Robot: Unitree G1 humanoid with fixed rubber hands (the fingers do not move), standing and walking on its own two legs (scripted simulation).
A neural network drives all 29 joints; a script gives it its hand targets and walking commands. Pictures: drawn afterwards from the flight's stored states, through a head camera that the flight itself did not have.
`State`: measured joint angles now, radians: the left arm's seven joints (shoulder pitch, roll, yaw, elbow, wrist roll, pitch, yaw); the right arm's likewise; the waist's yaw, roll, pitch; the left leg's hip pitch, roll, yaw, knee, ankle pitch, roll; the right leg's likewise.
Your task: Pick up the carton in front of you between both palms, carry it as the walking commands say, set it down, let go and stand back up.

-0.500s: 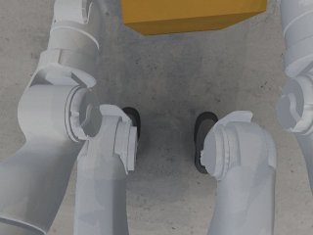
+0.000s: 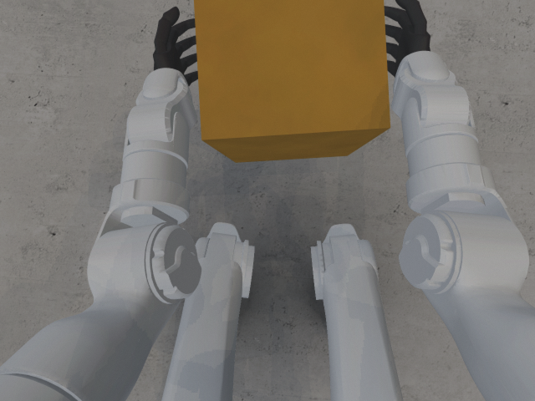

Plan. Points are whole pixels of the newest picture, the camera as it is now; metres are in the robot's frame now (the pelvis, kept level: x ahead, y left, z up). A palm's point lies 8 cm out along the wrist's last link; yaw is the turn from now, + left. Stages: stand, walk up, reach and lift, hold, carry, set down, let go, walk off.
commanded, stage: reach and lift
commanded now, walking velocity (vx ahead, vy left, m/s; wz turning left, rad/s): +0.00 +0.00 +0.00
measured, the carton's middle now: (288, 83) +0.54 -0.02 -0.15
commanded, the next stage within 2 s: none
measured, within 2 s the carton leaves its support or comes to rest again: neither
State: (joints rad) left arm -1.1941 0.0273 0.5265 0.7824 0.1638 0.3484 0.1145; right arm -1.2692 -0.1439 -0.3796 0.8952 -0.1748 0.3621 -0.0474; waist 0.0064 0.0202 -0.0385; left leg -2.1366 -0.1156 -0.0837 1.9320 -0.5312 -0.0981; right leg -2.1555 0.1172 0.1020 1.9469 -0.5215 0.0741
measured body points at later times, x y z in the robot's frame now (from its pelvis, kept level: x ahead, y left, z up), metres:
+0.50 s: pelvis +0.02 +0.00 +0.11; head +0.25 -0.01 +0.50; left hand +0.50 +0.14 +0.06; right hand +0.50 -0.16 +0.05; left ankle +0.12 +0.14 -0.40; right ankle +0.11 -0.13 -0.40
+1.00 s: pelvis +0.07 +0.00 +0.25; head +0.18 +0.00 +0.69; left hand +0.45 +0.15 +0.21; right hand +0.45 -0.16 +0.21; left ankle +0.12 +0.14 -0.40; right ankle +0.11 -0.13 -0.40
